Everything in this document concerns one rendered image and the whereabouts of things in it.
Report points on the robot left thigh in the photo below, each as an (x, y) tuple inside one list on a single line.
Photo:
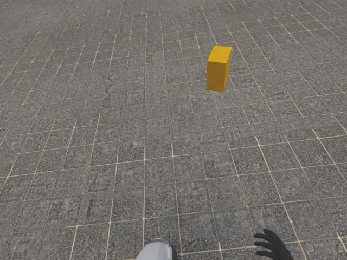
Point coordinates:
[(155, 251)]

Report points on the left robot shin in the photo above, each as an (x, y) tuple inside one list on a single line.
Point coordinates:
[(158, 240)]

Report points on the carton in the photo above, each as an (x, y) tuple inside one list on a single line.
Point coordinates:
[(218, 65)]

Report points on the right robot hand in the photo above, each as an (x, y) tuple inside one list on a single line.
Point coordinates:
[(279, 251)]

